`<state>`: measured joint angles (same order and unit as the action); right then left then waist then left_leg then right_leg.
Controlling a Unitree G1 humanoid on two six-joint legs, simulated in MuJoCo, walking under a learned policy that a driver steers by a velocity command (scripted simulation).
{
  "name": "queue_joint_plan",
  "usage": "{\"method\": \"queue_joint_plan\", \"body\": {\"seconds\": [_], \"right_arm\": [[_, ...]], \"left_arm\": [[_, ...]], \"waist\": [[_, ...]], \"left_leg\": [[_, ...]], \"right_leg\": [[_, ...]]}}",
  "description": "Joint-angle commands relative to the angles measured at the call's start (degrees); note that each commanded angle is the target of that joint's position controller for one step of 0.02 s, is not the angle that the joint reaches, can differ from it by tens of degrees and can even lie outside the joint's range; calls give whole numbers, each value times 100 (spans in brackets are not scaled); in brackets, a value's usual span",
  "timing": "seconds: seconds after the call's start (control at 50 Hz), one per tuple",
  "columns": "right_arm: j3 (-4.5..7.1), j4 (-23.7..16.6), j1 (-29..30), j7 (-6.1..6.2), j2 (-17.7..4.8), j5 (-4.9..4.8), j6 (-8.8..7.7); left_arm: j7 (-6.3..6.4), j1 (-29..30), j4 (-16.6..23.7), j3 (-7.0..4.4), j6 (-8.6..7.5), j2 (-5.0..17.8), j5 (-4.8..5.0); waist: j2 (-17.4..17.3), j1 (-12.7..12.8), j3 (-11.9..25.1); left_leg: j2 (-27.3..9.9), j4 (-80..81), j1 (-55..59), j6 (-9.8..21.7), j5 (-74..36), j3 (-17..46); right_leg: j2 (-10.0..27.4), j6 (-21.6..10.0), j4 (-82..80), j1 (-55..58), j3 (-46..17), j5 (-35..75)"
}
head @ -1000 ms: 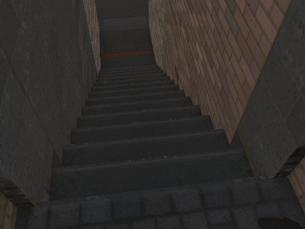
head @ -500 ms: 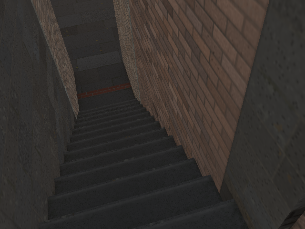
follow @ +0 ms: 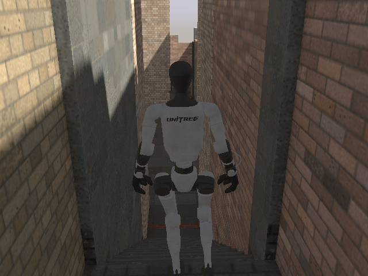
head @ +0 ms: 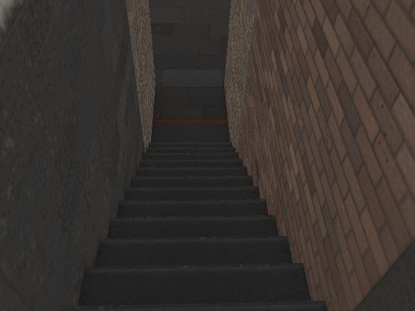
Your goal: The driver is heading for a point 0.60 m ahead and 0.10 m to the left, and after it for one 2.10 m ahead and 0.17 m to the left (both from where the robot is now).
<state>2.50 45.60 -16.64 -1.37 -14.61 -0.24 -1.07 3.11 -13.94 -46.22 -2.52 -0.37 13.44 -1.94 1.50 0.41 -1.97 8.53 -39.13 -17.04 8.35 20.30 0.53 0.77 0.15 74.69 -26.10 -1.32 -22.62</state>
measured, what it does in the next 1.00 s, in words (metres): goes down, turning left: right foot 0.19 m lower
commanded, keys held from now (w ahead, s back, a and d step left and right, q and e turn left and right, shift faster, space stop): w+q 0.52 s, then w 0.44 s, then no key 0.04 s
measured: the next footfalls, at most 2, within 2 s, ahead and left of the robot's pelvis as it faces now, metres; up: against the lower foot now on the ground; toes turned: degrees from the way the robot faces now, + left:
right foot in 0.52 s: +0.30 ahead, -0.08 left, -0.19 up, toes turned +23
left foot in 1.14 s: +0.53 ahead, +0.31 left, -0.37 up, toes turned +26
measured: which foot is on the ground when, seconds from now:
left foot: down 0.00-0.54, up 0.56-1.00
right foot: up 0.00-0.50, down 0.52-1.00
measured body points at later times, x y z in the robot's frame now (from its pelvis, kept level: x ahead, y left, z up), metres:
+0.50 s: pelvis +0.19 +0.00 -0.09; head +0.18 +0.01 +0.36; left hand +0.30 +0.28 -0.18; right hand +0.28 -0.25 -0.21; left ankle +0.00 +0.04 -0.71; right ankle +0.29 -0.08 -0.84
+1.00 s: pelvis +0.37 +0.07 -0.23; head +0.37 +0.09 +0.22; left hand +0.19 +0.28 -0.36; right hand +0.67 -0.06 -0.31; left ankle +0.44 +0.27 -0.92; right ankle +0.27 -0.09 -0.90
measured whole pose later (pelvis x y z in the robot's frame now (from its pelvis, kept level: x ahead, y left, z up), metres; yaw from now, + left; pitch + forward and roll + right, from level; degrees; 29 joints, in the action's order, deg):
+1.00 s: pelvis +0.37 +0.07 -0.23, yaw +22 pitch -1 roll -2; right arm 4.3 48.2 -1.5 0.4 -14.3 1.8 -1.1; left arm 1.4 -31.6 -52.4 -1.8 -5.6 16.0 -3.2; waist 0.2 7.9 0.0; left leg -1.3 -45.6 -34.9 1.1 -8.2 7.9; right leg -3.2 -2.9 47.8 -5.7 -0.8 -41.4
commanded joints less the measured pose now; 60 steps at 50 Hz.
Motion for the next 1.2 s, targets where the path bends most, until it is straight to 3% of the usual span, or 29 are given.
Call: {"method": "queue_joint_plan", "body": {"seconds": [0.02,0.08,0.1,0.16,0.24,0.32,0.38,0.48,0.5,0.54,0.56,0.6,0.64,0.68,0.7,0.72,0.76,0.8,0.86,0.94,0.98,1.02,1.06,1.1,1.12,1.14,1.16,1.18,1.2], "right_arm": [[134,-492,-37,83,-656,-4,-141],[161,-284,-769,285,-686,-39,15],[181,-260,-1001,296,-791,103,28],[153,-405,-1108,348,-736,15,75],[208,-165,-1472,460,-798,-73,-69],[108,-301,-769,469,-452,-120,-6],[83,-229,-684,396,-527,100,-34],[-119,71,-700,518,-136,279,183],[-115,125,-688,451,-250,251,206],[-37,-40,-812,190,-277,66,115],[-26,-174,-1003,285,-253,-154,101],[-23,-250,-611,461,-471,195,133],[12,-725,595,500,-617,361,254],[51,-732,1024,408,-380,401,346],[40,-536,744,336,-186,367,348],[21,-642,894,197,-173,302,338],[-88,-368,572,47,288,430,347],[91,24,263,28,0,317,380],[231,-296,1892,47,-359,356,235],[273,-425,2963,180,-293,240,-109],[188,-429,2731,227,-143,178,-264],[43,-183,2268,13,29,93,-326],[91,41,1816,-61,31,10,-196],[180,598,146,45,-214,132,-97],[289,913,-966,170,-495,345,-114],[361,1050,-1456,183,-805,476,-57],[301,1251,-1986,60,-1197,567,-174],[340,1176,-1985,-13,-1290,311,-187],[209,873,-1537,11,-758,104,-237]], "left_arm": [[-30,-189,390,-282,169,841,-116],[-159,-131,377,-190,291,486,-124],[-204,-343,230,-226,260,561,-102],[-217,248,405,-268,222,672,-103],[-234,763,594,-353,155,938,-173],[-447,896,692,-146,-18,437,-105],[-360,1295,1021,-57,-142,439,-98],[-189,306,749,-117,-444,515,250],[-156,-90,567,-121,-427,478,199],[-117,-1650,208,-299,-292,1044,150],[-186,-1779,287,-261,-272,1064,95],[-318,-1945,233,-145,-364,790,256],[-315,-1554,152,-153,-620,1099,63],[-330,-1201,47,33,-684,774,74],[-329,-1328,-74,40,-706,816,76],[-260,-1056,28,109,-724,722,225],[-291,-871,-33,91,-732,891,262],[-447,-782,-10,-8,-682,1135,198],[-322,-1855,-307,-14,-616,887,31],[-104,-2891,-681,-84,-526,922,-205],[-168,-2347,-634,-45,-534,857,-166],[-172,-1599,-510,79,-610,494,-18],[-132,-1668,-753,75,-583,640,15],[-130,-1557,-991,23,-391,774,-77],[-170,-1828,-1031,-63,-304,894,0],[-206,-2093,-1204,-145,-205,735,89],[-205,-3178,-1282,-52,-102,220,332],[-149,-3170,-1149,48,-33,153,413],[-114,-2630,-1134,71,70,290,191]], "waist": [[-353,234,111],[-366,47,344],[-363,-18,574],[-324,-137,379],[-677,-248,225],[-512,-174,41],[-663,-499,-138],[-129,-653,-313],[82,-533,-142],[1121,-27,896],[1558,119,1491],[569,427,1450],[187,288,388],[-590,-162,-567],[-74,-201,-358],[-217,-402,-388],[454,-465,215],[712,-560,490],[889,357,-610],[577,1236,-664],[350,916,-612],[-869,710,-694],[-568,752,-521],[84,-11,-230],[-475,-455,176],[-852,-644,617],[-1294,-139,1516],[-1371,-179,2193],[-730,-229,1922]], "left_leg": [[-1699,1475,336,850,-4544,2225],[-1295,1227,723,700,-5595,1819],[-1293,1054,938,661,-5511,1894],[-1259,953,1028,503,-5233,2257],[-1019,430,1611,314,-3731,2644],[-412,115,-631,319,-1199,2664],[-351,-179,-537,348,-1346,2889],[-58,-2239,460,520,-1794,2909],[-34,-3002,345,512,-1919,2629],[509,-6060,-1980,138,1425,1394],[509,-7915,-3656,-128,3508,621],[29,-8616,-4586,-146,2598,476],[-348,-7440,-4530,-346,1376,827],[-457,-5453,-4153,-573,-350,1405],[-314,-5141,-3902,-655,-698,1081],[-402,-3216,-3159,-872,-1775,957],[-629,-2102,-1694,-837,-2349,226],[-603,-2362,-538,-605,-2764,-123],[-1063,-1315,-3249,-571,-2850,621],[-894,-561,-5377,-698,-1673,1366],[-1148,-365,-4277,-644,-2067,829],[-1070,1646,-1135,-802,-5321,57],[-1176,2238,56,-902,-5806,127],[-1311,2974,1255,-949,-5782,-81],[-1602,3210,2368,-857,-6243,-108],[-2052,2319,3577,-667,-6534,171],[-3003,-236,5039,-601,-10589,534],[-3775,-603,5420,155,-10557,1314],[-3557,-24,4308,263,-8122,1209]], "right_leg": [[276,256,-309,-892,-220,348],[180,263,-615,-1086,26,642],[105,102,-412,-1091,81,1219],[67,28,-534,-1592,1,1493],[-33,226,-1944,-2147,-631,2594],[-422,212,-3247,-184,-300,4656],[-450,143,-4072,228,-439,4201],[383,10,-6551,772,-1064,4834],[320,-67,-6886,1374,-768,4920],[1052,-548,-4905,4458,-1020,7719],[2036,-1298,-3198,6028,-1397,8491],[2131,-1844,-3598,5233,-1692,6755],[2593,-2511,-4895,2815,-3072,2812],[1566,-1721,-4566,1002,-2224,2743],[1316,-1613,-4449,811,-1967,3230],[1063,-1417,-4868,158,-1547,2693],[875,-1356,-4983,77,-1372,2978],[834,-1295,-4759,-243,-1103,3241],[1063,-1557,-4402,2216,-1855,1849],[1173,-1817,-3633,4447,-2528,2182],[1232,-1840,-3500,3388,-2362,2391],[263,-993,-3594,1006,-883,672],[43,-963,-3095,958,-963,-41],[-231,-907,-1321,1214,-765,1364],[-334,-824,345,818,-655,888],[-932,-617,2511,-327,-212,-2463],[-1036,-240,4154,-1639,-311,-4302],[-722,-162,4773,-2674,-595,-3990],[-394,-147,3975,-2737,-608,-3061]]}}
Over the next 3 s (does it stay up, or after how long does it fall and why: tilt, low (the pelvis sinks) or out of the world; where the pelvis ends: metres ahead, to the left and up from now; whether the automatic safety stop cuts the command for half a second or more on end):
stays up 0.56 0.10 -0.35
